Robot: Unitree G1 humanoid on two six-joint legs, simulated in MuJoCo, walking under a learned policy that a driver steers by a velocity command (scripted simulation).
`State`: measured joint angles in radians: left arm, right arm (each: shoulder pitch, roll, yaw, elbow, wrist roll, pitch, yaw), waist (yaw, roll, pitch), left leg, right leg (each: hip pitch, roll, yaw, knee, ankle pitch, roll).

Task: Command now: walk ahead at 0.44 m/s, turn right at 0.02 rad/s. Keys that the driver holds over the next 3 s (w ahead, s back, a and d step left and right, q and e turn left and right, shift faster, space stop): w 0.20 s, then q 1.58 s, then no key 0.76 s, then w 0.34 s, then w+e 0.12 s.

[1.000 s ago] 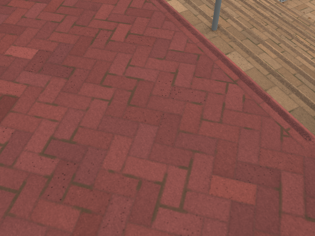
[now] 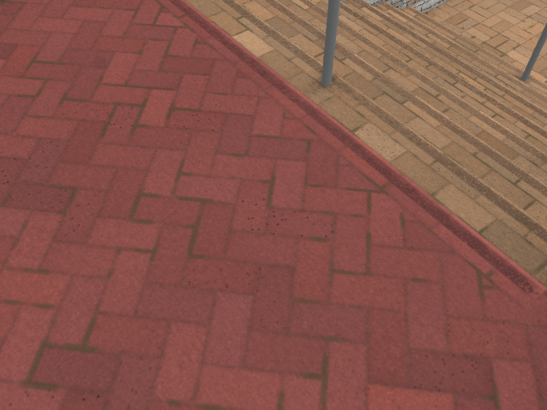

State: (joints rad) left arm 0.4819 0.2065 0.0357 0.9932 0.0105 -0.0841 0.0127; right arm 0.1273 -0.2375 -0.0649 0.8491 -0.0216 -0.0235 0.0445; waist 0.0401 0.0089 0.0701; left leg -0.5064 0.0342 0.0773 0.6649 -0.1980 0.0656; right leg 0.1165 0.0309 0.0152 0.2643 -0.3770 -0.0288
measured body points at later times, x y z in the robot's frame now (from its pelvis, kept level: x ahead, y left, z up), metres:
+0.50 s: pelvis +0.21 +0.01 +0.00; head +0.24 +0.01 +0.45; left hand +0.35 +0.25 -0.12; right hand +0.20 -0.23 -0.15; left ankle +0.14 +0.10 -0.73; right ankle +0.34 -0.07 -0.72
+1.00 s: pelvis +0.22 +0.01 -0.01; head +0.23 +0.04 +0.44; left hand +0.21 +0.30 -0.14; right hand +0.44 -0.18 -0.11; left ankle +0.18 +0.09 -0.74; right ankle +0.34 -0.07 -0.73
